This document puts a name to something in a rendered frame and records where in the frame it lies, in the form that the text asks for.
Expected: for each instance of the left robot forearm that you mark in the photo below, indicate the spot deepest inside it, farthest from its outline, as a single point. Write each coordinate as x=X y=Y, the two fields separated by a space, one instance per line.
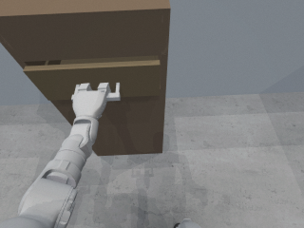
x=67 y=165

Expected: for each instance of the left robot hand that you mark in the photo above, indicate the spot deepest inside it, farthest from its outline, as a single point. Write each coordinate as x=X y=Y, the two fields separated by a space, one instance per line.
x=91 y=103

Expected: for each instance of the cabinet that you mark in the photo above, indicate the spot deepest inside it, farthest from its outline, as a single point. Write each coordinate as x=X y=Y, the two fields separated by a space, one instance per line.
x=36 y=31

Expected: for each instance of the drawer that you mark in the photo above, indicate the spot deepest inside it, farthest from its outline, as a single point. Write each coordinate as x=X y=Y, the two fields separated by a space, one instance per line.
x=138 y=76

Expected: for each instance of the robot right shin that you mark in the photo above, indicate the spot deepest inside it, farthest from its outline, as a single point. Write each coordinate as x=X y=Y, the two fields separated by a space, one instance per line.
x=186 y=220

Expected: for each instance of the robot left upper arm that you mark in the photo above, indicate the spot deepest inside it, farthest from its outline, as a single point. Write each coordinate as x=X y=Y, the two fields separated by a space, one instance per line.
x=49 y=205

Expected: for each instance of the handle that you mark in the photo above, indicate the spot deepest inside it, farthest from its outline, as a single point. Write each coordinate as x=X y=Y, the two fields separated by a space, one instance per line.
x=114 y=96

